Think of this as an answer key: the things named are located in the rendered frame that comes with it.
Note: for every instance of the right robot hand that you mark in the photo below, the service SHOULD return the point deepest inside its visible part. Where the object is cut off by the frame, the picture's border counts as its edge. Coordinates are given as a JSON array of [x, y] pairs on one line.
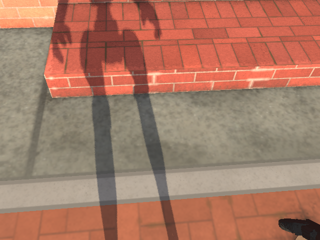
[[308, 229]]

